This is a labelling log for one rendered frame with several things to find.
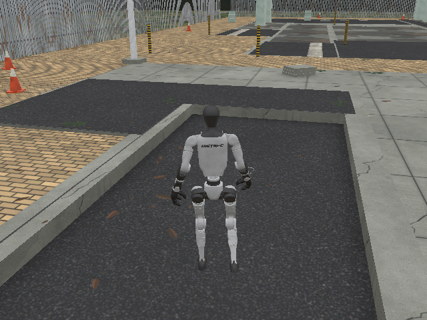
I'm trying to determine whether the left robot upper arm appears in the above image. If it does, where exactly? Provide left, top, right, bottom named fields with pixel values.
left=180, top=135, right=198, bottom=173

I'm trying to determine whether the right robot thigh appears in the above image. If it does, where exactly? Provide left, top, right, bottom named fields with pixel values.
left=223, top=185, right=237, bottom=229

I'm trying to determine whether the right robot forearm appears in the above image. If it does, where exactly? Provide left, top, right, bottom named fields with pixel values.
left=239, top=160, right=250, bottom=181

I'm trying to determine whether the left robot forearm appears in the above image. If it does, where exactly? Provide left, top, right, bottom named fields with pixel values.
left=172, top=162, right=187, bottom=192

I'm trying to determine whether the robot left hand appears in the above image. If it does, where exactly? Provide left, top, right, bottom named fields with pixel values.
left=171, top=190, right=186, bottom=206

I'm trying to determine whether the right robot upper arm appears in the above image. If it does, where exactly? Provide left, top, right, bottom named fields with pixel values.
left=226, top=133, right=246, bottom=170

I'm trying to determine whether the robot right hand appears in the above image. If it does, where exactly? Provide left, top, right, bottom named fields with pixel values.
left=236, top=178, right=252, bottom=190

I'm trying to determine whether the robot head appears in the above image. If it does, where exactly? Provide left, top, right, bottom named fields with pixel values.
left=201, top=105, right=223, bottom=137

